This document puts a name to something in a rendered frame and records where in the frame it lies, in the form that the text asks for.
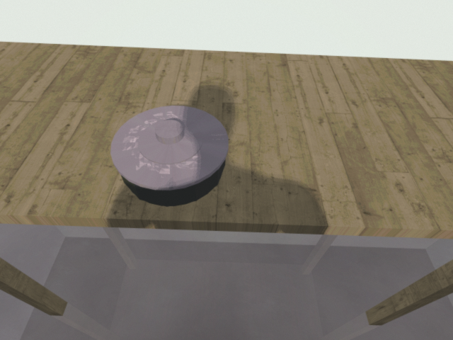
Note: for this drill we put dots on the table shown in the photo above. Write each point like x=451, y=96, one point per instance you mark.
x=318, y=144

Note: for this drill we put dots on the lid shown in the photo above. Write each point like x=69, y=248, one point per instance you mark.
x=143, y=160

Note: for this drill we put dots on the pot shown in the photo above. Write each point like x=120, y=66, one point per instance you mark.
x=179, y=196

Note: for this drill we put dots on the knob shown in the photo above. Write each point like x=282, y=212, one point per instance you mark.
x=169, y=132

